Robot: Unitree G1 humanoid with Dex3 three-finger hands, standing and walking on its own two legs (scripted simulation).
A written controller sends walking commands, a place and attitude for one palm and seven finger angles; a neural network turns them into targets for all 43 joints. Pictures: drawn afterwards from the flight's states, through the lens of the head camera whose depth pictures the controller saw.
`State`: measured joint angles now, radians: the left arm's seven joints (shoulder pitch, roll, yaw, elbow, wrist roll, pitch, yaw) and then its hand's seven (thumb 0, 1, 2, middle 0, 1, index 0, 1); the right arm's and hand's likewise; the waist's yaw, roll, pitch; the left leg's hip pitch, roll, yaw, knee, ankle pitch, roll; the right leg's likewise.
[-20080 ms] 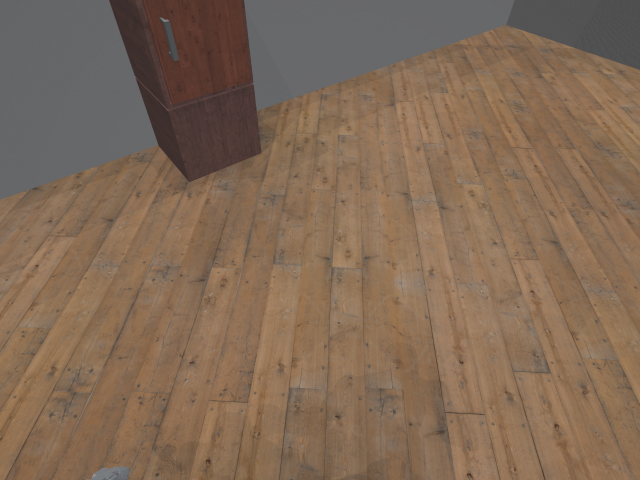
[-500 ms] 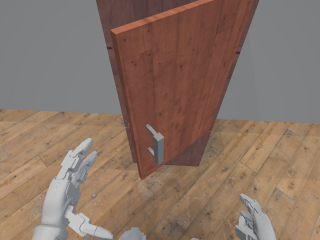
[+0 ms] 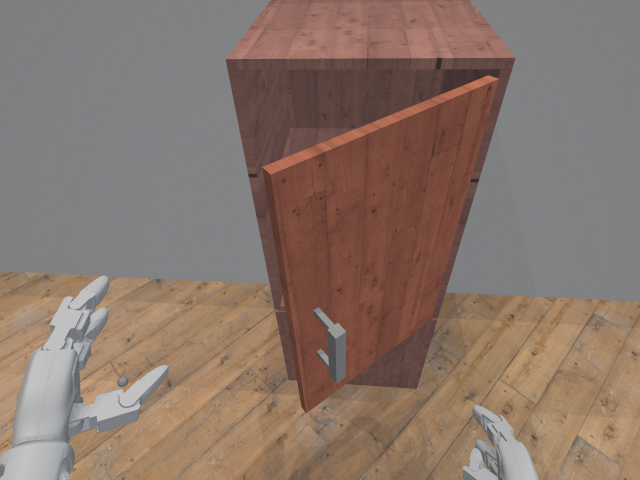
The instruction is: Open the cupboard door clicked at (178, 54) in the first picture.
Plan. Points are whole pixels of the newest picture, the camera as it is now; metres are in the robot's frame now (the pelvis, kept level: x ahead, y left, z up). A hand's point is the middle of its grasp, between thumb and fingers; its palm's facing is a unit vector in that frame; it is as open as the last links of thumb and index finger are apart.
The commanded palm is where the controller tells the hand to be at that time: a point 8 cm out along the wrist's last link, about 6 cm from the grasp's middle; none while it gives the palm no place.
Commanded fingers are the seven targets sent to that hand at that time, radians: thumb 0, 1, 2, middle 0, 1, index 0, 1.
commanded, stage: draw the hand back to the body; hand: left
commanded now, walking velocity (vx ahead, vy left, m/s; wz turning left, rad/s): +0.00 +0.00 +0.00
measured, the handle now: (329, 345) +0.35 +0.03 -0.08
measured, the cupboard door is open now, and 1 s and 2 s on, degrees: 42 42 42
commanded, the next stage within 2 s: step back with the hand held close in 0.58 s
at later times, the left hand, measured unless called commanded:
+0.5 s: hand (74, 357) +0.18 +0.25 +0.16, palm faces +0.43 -0.82 -0.38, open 7.5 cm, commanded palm +0.13 +0.29 +0.18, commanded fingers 0.00 0.90 0.90 -0.20 -0.30 -0.20 -0.30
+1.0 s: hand (86, 349) +0.19 +0.24 +0.16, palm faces +0.31 -0.81 -0.50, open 7.4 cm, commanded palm +0.13 +0.29 +0.19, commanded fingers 0.00 0.90 0.90 -0.20 -0.30 -0.20 -0.30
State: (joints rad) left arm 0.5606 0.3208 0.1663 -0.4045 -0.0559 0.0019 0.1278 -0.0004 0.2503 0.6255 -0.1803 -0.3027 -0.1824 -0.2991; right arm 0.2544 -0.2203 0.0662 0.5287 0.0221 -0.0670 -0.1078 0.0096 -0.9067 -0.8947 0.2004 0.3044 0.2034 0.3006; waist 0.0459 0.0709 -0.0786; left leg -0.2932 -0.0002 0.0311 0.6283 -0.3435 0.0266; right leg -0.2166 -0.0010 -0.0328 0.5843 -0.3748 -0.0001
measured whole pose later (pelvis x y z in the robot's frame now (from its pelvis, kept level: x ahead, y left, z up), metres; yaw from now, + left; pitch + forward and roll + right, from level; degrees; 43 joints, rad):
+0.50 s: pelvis -0.01 -0.01 +0.01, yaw -1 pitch -4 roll +0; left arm 0.49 0.33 0.31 -0.40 -0.07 -0.05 0.11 0.01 0.87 0.89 -0.20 -0.30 -0.21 -0.30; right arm 0.20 -0.23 0.03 0.62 0.00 -0.10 -0.09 0.01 -0.91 -0.89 0.20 0.30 0.20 0.30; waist 0.07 0.06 0.00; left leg -0.13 0.01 0.04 0.45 -0.25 0.02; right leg -0.06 0.01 -0.02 0.40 -0.28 -0.01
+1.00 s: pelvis -0.02 +0.00 +0.02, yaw -3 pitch +0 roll -1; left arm 0.55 0.38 0.36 -0.42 -0.05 -0.14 0.10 0.01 0.89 0.90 -0.21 -0.30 -0.21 -0.30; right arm 0.16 -0.25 -0.01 0.57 0.01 -0.01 -0.08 0.01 -0.91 -0.89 0.20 0.30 0.20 0.30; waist 0.01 0.06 0.02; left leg -0.22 0.02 0.08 0.42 -0.21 0.02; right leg -0.16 0.02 0.01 0.38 -0.22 0.00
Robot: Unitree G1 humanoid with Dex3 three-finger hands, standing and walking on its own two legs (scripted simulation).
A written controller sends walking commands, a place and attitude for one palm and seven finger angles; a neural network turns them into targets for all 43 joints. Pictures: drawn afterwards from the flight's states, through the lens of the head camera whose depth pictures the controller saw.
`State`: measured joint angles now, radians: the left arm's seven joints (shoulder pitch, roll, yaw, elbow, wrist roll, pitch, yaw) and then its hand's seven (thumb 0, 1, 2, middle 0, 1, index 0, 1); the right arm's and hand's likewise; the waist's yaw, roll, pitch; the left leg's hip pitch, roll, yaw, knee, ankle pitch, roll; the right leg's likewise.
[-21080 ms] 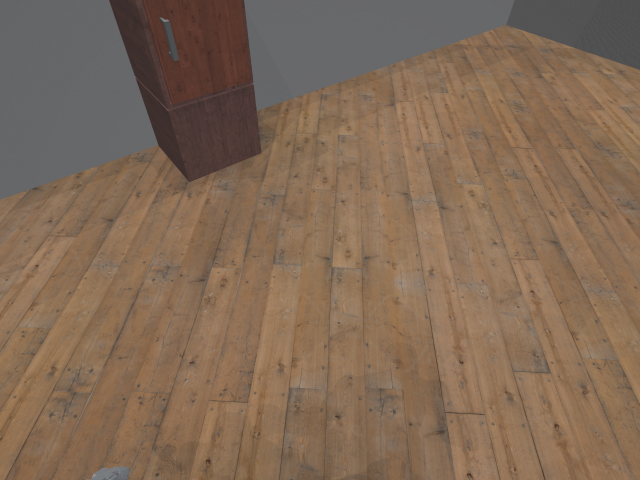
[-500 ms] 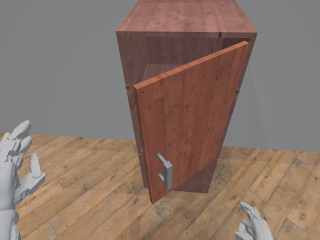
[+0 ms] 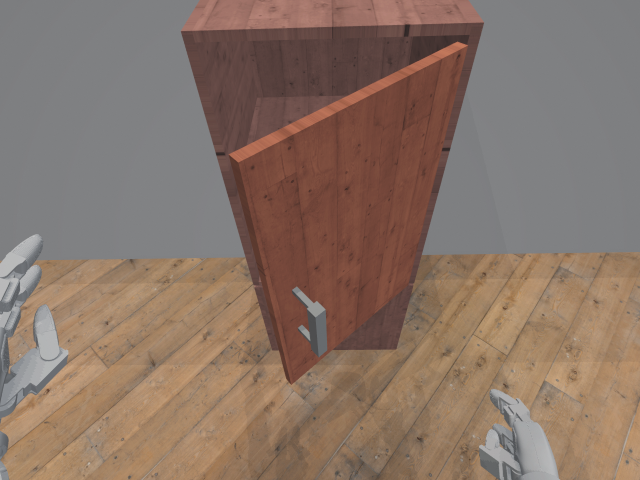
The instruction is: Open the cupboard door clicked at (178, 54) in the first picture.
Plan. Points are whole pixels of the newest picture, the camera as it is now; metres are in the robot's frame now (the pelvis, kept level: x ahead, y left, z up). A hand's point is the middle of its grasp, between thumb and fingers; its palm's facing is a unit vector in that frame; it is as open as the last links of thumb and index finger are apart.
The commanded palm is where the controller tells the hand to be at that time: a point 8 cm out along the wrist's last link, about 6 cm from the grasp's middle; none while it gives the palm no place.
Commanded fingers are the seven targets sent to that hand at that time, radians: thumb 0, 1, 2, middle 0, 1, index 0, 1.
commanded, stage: step back with the hand held close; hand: left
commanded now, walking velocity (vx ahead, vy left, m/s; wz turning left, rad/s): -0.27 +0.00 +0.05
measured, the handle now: (309, 322) +0.37 +0.05 -0.09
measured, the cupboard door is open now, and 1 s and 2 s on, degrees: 42 42 42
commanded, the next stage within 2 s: stop stepping back and stand still in 1.00 s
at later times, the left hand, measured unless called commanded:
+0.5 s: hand out of the picture +0.11 +0.29 +0.15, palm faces +0.47 -0.73 -0.49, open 7.4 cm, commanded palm +0.04 +0.32 +0.17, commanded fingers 0.00 0.90 0.90 -0.20 -0.30 -0.20 -0.30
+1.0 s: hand out of the picture +0.01 +0.29 +0.17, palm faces +0.50 -0.75 -0.44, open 7.4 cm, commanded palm -0.05 +0.32 +0.17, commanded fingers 0.00 0.90 0.90 -0.20 -0.30 -0.20 -0.30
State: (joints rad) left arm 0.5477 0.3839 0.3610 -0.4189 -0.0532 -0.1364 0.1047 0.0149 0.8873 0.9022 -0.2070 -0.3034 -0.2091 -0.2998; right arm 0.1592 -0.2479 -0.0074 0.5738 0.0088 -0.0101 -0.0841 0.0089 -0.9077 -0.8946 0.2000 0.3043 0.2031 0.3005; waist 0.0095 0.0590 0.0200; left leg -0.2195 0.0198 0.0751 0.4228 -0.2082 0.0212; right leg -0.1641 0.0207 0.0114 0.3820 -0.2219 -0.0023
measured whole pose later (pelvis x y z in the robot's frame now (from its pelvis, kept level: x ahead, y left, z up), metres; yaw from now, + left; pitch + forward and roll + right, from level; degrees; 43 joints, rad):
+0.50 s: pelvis -0.08 +0.01 -0.02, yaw +3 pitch -1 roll -2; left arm 0.53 0.40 0.43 -0.49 -0.01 -0.21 0.14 0.01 0.89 0.90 -0.21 -0.30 -0.21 -0.30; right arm 0.21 -0.22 0.01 0.56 0.00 -0.09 -0.08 0.01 -0.91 -0.89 0.20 0.30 0.20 0.30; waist 0.00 0.02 0.06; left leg -0.41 0.00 0.05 0.60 -0.19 0.06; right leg -0.33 0.03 0.03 0.56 -0.21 0.02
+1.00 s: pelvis -0.17 +0.01 -0.02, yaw +3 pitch +3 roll -4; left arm 0.54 0.47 0.48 -0.56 -0.09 -0.24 0.17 0.01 0.89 0.90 -0.21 -0.30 -0.21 -0.30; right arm 0.16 -0.16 -0.01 0.66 -0.02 -0.15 -0.05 0.01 -0.91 -0.89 0.20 0.30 0.20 0.30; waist 0.02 0.01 -0.02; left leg -0.54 0.07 0.08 0.39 0.07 0.04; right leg -0.18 0.08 -0.03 0.73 -0.57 -0.03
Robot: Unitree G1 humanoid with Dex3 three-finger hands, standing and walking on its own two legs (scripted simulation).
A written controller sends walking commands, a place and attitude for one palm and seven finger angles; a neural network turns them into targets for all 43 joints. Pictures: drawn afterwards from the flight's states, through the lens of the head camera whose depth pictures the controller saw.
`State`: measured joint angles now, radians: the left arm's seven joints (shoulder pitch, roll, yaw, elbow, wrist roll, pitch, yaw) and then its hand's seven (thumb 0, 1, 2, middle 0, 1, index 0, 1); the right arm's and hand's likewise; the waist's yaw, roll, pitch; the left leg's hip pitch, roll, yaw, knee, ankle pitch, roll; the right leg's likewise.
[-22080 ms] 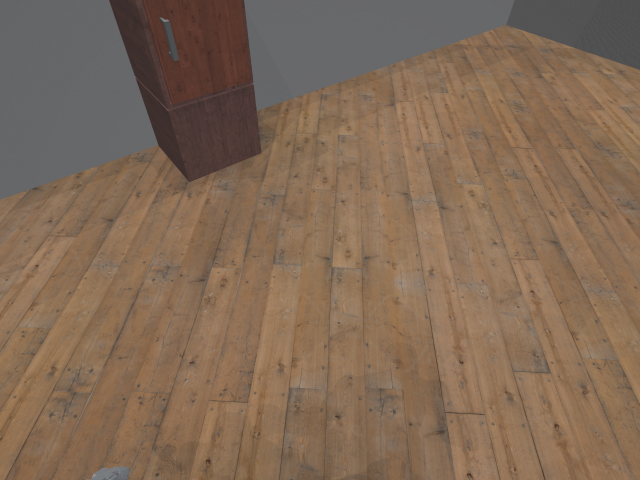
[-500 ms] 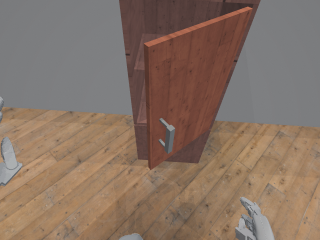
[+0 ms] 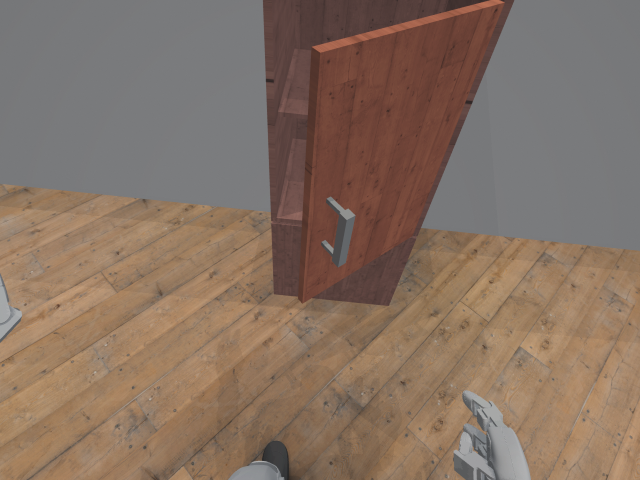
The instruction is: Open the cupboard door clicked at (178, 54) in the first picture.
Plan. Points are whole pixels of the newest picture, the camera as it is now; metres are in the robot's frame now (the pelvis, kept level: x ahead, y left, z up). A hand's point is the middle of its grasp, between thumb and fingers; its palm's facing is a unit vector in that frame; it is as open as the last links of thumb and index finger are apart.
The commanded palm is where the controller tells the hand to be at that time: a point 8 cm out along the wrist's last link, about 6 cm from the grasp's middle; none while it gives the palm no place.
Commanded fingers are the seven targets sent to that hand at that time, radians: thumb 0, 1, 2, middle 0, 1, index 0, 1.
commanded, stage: stop stepping back and stand still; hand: left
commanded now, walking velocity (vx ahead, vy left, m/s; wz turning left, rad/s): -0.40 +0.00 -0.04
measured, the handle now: (335, 232) +0.55 +0.02 -0.07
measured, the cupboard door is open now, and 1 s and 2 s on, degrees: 42 42 42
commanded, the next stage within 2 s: let the arm hang, fingers relaxed in 0.82 s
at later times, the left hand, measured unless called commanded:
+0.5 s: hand out of the picture +0.10 +0.24 +0.19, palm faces +0.32 -0.81 -0.49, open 7.4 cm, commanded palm +0.07 +0.28 +0.19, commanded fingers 0.00 0.90 0.90 -0.20 -0.30 -0.20 -0.30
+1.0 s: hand (35, 457) +0.12 +0.26 +0.09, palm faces +0.25 -0.84 -0.48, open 7.4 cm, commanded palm none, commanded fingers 0.00 0.90 0.90 -0.20 -0.30 -0.20 -0.30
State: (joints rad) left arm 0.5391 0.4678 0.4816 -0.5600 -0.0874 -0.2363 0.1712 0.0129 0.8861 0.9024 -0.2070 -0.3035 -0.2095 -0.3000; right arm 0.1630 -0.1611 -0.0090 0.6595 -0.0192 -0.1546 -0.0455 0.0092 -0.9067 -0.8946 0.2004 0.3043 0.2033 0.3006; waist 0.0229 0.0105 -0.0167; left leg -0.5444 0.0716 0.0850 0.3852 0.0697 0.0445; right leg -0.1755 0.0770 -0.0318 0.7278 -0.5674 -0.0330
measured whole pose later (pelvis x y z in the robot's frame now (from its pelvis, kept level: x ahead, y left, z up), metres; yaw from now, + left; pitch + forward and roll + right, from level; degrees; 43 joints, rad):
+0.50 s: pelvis -0.11 +0.00 +0.02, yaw -7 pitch +0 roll +1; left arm 0.63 0.45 0.42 -0.54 -0.03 -0.20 0.14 0.01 0.88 0.90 -0.21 -0.30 -0.22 -0.30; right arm 0.29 -0.22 -0.01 0.69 -0.02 -0.09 -0.07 0.01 -0.91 -0.89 0.20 0.30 0.20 0.30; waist 0.02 -0.05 -0.06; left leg -0.52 -0.02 0.04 0.93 -0.32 -0.02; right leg -0.24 0.03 -0.04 0.48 -0.27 -0.08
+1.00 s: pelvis -0.11 +0.02 +0.00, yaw -3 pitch +0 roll -1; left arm 0.37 0.36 0.26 -0.09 0.02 -0.12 0.07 0.00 0.89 0.90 -0.20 -0.30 -0.20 -0.30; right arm 0.23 -0.23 -0.02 0.76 -0.02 -0.10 0.00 0.01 -0.91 -0.89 0.20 0.30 0.20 0.30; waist 0.01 0.06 -0.04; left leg -0.33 0.03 0.02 0.68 -0.31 0.01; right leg -0.32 0.01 -0.11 0.62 -0.30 -0.05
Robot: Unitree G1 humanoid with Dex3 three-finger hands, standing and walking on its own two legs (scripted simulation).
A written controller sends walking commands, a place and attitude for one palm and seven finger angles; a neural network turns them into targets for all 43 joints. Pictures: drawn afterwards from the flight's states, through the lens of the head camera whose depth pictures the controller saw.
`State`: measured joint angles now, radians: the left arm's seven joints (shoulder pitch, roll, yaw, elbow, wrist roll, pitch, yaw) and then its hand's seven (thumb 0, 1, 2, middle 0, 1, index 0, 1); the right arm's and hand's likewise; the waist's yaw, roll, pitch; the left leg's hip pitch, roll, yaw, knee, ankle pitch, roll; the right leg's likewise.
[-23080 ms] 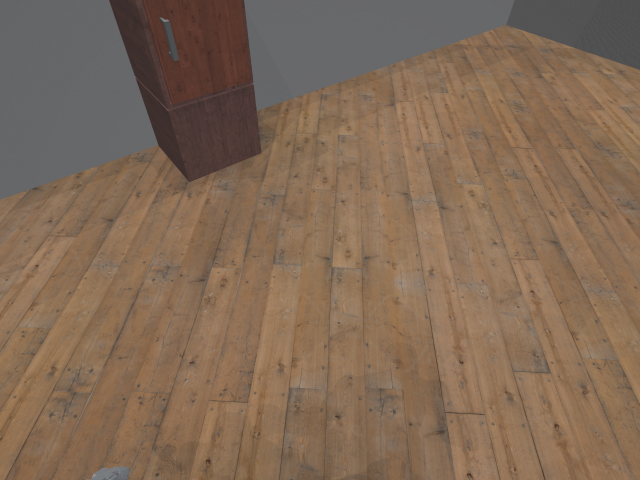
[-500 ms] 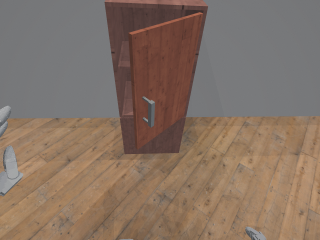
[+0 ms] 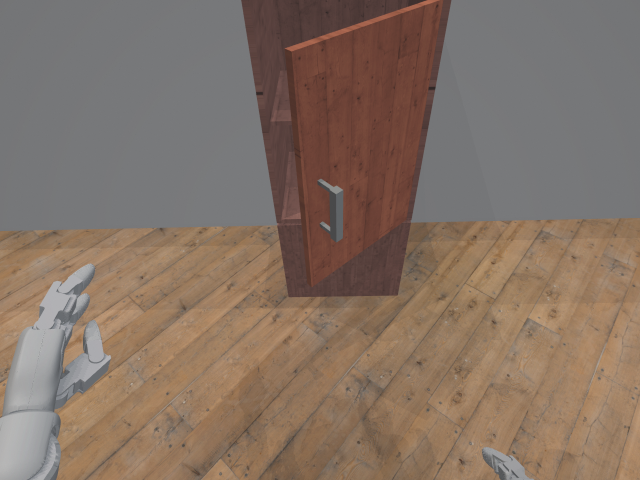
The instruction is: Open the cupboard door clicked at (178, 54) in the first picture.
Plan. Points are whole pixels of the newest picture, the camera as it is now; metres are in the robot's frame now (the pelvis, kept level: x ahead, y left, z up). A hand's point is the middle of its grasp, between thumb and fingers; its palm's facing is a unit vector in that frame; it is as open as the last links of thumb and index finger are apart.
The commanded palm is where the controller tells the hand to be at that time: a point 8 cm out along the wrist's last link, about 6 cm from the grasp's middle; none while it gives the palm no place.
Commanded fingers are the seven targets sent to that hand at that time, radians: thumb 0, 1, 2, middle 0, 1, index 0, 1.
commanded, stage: let the arm hang, fingers relaxed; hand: left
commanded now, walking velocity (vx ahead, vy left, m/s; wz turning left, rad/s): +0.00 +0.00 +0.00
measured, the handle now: (329, 210) +0.66 +0.03 -0.07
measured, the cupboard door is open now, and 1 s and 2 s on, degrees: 42 42 42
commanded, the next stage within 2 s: look to check the result in 1.02 s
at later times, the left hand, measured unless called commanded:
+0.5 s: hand out of the picture +0.00 +0.21 -0.15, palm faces +0.00 -0.97 -0.26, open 7.2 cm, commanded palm none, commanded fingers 0.00 0.90 0.90 -0.20 -0.30 -0.20 -0.30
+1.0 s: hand out of the picture +0.01 +0.18 -0.16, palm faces +0.00 -0.98 -0.19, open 7.3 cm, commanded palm none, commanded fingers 0.00 0.90 0.90 -0.20 -0.30 -0.20 -0.30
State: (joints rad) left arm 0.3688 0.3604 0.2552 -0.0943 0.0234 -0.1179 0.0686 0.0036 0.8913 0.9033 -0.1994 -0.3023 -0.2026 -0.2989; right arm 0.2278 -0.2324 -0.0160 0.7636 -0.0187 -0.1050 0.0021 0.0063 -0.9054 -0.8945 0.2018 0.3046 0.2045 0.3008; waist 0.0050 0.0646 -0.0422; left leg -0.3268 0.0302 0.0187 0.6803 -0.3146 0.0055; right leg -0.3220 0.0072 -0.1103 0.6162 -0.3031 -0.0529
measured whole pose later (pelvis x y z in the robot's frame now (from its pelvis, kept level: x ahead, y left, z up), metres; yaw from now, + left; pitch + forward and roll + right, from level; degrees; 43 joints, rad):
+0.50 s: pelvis +0.00 +0.00 +0.02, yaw +0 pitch -2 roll +0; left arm 0.25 0.21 0.01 1.12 0.01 0.01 0.02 -0.01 0.93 0.90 -0.20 -0.30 -0.20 -0.30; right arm 0.27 -0.17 0.00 1.12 -0.02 0.01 -0.02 0.00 -0.91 -0.89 0.20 0.30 0.20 0.30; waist 0.00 0.02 0.07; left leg -0.15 0.01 0.03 0.40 -0.22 0.00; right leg -0.18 0.00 -0.10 0.39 -0.19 -0.04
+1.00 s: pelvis +0.00 +0.01 +0.02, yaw -1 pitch -2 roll +0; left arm 0.25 0.14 0.00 1.15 0.01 0.00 0.03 0.01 0.92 0.90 -0.20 -0.30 -0.20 -0.30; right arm 0.30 -0.13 0.01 1.16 -0.02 -0.01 -0.03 0.00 -0.91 -0.89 0.20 0.30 0.20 0.30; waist -0.01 0.01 0.04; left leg -0.13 0.00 0.06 0.39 -0.22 0.01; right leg -0.18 -0.01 -0.08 0.40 -0.20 -0.03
